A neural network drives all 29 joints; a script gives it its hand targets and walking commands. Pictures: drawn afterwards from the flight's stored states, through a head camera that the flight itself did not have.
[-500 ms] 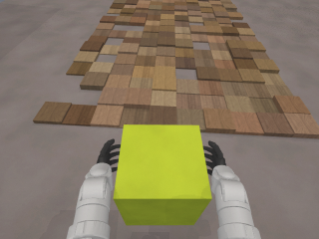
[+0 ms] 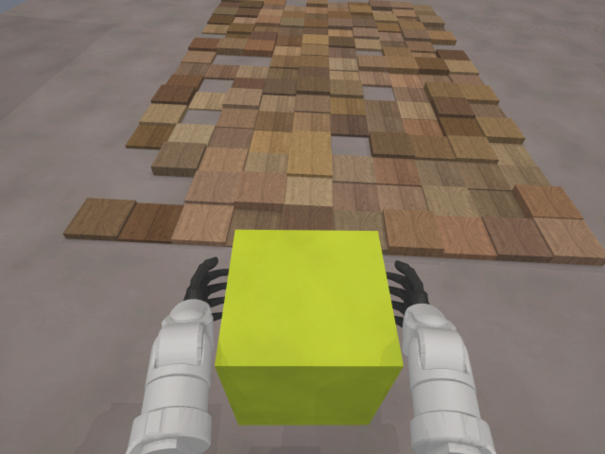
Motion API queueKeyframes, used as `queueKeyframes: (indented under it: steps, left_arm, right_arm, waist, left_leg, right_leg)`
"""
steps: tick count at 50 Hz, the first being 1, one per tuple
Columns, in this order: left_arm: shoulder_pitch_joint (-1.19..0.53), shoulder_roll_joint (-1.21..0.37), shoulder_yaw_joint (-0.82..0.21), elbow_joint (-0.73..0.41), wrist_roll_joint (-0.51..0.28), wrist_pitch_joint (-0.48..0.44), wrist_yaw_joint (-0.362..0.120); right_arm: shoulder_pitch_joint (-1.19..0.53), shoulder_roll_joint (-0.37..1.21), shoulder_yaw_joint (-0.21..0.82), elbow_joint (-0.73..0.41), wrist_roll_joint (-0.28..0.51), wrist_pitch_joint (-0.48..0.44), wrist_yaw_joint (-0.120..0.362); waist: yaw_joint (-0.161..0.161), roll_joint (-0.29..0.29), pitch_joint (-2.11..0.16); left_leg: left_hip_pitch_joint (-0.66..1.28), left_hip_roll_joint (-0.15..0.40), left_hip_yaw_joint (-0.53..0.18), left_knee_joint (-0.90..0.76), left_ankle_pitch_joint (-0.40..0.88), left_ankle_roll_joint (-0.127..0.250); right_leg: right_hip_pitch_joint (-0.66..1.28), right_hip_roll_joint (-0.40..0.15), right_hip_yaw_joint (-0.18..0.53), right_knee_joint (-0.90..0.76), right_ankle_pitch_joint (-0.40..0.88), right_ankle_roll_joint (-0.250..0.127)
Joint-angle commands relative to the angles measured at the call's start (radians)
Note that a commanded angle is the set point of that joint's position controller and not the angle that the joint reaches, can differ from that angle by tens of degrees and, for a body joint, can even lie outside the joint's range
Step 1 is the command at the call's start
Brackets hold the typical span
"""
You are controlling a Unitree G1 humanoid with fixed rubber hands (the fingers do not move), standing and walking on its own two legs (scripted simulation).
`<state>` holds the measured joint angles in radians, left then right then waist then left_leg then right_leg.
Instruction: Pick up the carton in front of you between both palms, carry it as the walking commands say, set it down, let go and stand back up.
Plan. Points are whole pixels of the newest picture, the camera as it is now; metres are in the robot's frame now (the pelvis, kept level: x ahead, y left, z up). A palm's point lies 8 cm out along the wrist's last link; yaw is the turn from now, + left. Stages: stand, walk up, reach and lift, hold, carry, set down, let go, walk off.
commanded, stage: reach and lift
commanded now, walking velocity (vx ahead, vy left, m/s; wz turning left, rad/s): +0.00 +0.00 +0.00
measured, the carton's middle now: (305, 332) +0.31 +0.00 -0.05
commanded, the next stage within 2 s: hold in 0.52 s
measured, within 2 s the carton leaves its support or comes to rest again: neither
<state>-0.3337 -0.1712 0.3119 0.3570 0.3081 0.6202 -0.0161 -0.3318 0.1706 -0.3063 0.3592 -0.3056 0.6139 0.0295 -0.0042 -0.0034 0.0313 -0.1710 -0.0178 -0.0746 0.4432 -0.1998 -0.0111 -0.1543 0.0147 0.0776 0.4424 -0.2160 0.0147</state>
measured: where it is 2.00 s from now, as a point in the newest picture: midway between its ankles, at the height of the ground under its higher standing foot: outside the picture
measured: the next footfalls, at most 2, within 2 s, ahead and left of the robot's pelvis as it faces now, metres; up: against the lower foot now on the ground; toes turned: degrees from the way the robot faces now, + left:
left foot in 1.62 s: +0.18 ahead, +0.09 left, +0.00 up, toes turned +8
right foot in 1.96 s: +0.44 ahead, -0.16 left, +0.00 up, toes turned -15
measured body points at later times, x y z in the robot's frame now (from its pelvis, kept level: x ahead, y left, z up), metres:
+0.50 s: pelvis +0.02 +0.00 +0.01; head -0.01 +0.00 +0.45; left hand +0.32 +0.15 +0.03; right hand +0.32 -0.15 +0.03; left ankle +0.03 +0.13 -0.74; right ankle +0.02 -0.13 -0.74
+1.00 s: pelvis +0.00 +0.00 +0.00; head -0.04 +0.00 +0.45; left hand +0.30 +0.15 +0.05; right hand +0.30 -0.15 +0.05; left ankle +0.03 +0.13 -0.74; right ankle +0.02 -0.13 -0.74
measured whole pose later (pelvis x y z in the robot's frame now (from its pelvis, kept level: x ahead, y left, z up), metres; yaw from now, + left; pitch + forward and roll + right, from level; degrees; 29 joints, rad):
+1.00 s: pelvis +0.00 +0.00 +0.00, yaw +0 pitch -8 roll +0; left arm -0.28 -0.16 0.24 0.22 0.28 0.76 -0.01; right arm -0.28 0.16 -0.23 0.22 -0.27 0.75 0.02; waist 0.00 0.00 0.05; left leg -0.06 -0.02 -0.08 0.37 -0.18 -0.01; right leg -0.04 0.01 0.08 0.37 -0.19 0.01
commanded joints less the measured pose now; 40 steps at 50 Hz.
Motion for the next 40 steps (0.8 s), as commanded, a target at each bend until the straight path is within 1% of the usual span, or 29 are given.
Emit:
queueKeyframes:
  steps: [1, 8, 14, 20, 25, 27, 30, 31, 33, 35, 37, 40]
  left_arm:
    - [-0.486, -0.94, -0.563, -0.002, -0.227, -0.018, -0.233]
    - [-0.418, -0.929, -0.584, -0.058, -0.243, -0.001, -0.224]
    - [-0.377, -0.918, -0.604, -0.103, -0.258, 0.013, -0.22]
    - [-0.36, -0.903, -0.615, -0.138, -0.266, 0.027, -0.217]
    - [-0.363, -0.892, -0.616, -0.152, -0.267, 0.038, -0.216]
    - [-0.365, -0.895, -0.636, -0.175, -0.279, 0.044, -0.216]
    - [-0.348, -0.895, -0.686, -0.242, -0.309, 0.065, -0.211]
    - [-0.338, -0.886, -0.687, -0.253, -0.31, 0.077, -0.208]
    - [-0.317, -0.859, -0.667, -0.252, -0.297, 0.099, -0.203]
    - [-0.318, -0.835, -0.633, -0.225, -0.276, 0.113, -0.202]
    - [-0.341, -0.833, -0.617, -0.207, -0.269, 0.116, -0.206]
    - [-0.391, -0.854, -0.622, -0.204, -0.276, 0.111, -0.214]
  right_arm:
    - [-0.487, 0.919, 0.547, -0.002, 0.216, -0.018, 0.227]
    - [-0.421, 0.905, 0.566, -0.056, 0.231, 0.0, 0.221]
    - [-0.378, 0.9, 0.586, -0.101, 0.244, 0.015, 0.215]
    - [-0.358, 0.894, 0.601, -0.135, 0.254, 0.031, 0.208]
    - [-0.36, 0.888, 0.603, -0.149, 0.256, 0.043, 0.204]
    - [-0.362, 0.894, 0.626, -0.172, 0.269, 0.049, 0.203]
    - [-0.347, 0.898, 0.679, -0.24, 0.3, 0.071, 0.198]
    - [-0.336, 0.888, 0.68, -0.251, 0.302, 0.083, 0.195]
    - [-0.313, 0.859, 0.657, -0.248, 0.289, 0.105, 0.189]
    - [-0.311, 0.834, 0.618, -0.219, 0.269, 0.118, 0.189]
    - [-0.334, 0.833, 0.603, -0.201, 0.262, 0.12, 0.193]
    - [-0.388, 0.854, 0.613, -0.2, 0.27, 0.115, 0.201]
  waist:
    - [0.0, 0.009, -0.285]
    - [0.001, 0.009, -0.286]
    - [0.001, 0.006, -0.282]
    - [0.0, 0.002, -0.27]
    - [0.001, 0.0, -0.257]
    - [0.001, -0.001, -0.27]
    - [0.002, -0.001, -0.308]
    - [0.002, 0.0, -0.302]
    - [0.002, 0.001, -0.252]
    - [0.0, 0.0, -0.184]
    - [0.0, -0.001, -0.152]
    - [0.002, 0.002, -0.17]
  left_leg:
    - [0.118, -0.076, 0.014, -0.079, 0.108, 0.004]
    - [0.157, -0.079, 0.009, -0.093, 0.198, 0.001]
    - [0.178, -0.082, 0.005, -0.101, 0.248, -0.001]
    - [0.183, -0.085, 0.004, -0.108, 0.259, 0.001]
    - [0.179, -0.085, 0.005, -0.113, 0.237, 0.003]
    - [0.188, -0.085, 0.005, -0.114, 0.245, 0.002]
    - [0.217, -0.085, 0.0, -0.121, 0.3, -0.001]
    - [0.219, -0.085, 0.0, -0.126, 0.303, -0.002]
    - [0.208, -0.084, 0.002, -0.139, 0.26, -0.001]
    - [0.183, -0.082, 0.008, -0.151, 0.177, 0.002]
    - [0.168, -0.079, 0.012, -0.154, 0.113, 0.005]
    - [0.163, -0.076, 0.013, -0.146, 0.088, 0.006]
  right_leg:
    - [0.055, 0.082, -0.022, -0.084, 0.107, -0.014]
    - [0.091, 0.086, -0.018, -0.1, 0.189, -0.009]
    - [0.116, 0.086, -0.013, -0.11, 0.241, -0.005]
    - [0.129, 0.085, -0.01, -0.118, 0.259, -0.002]
    - [0.131, 0.083, -0.009, -0.122, 0.244, -0.001]
    - [0.14, 0.083, -0.009, -0.124, 0.254, 0.001]
    - [0.174, 0.083, -0.005, -0.13, 0.315, 0.006]
    - [0.18, 0.081, -0.004, -0.133, 0.319, 0.006]
    - [0.167, 0.079, -0.005, -0.145, 0.271, 0.003]
    - [0.136, 0.077, -0.009, -0.156, 0.183, -0.002]
    - [0.115, 0.077, -0.013, -0.16, 0.119, -0.005]
    - [0.113, 0.076, -0.015, -0.154, 0.096, -0.006]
